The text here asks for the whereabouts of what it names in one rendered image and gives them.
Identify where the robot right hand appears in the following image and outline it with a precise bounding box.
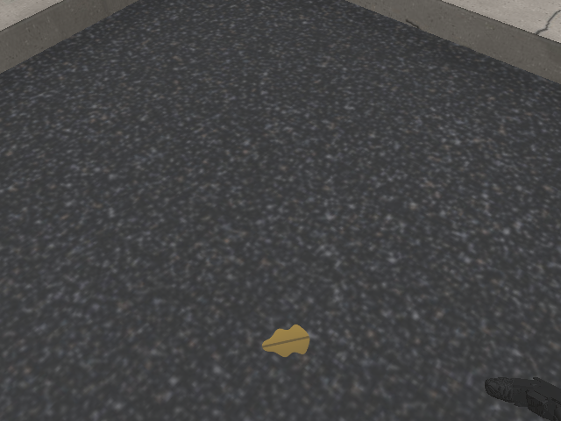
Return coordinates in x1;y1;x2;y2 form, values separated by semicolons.
485;377;561;421

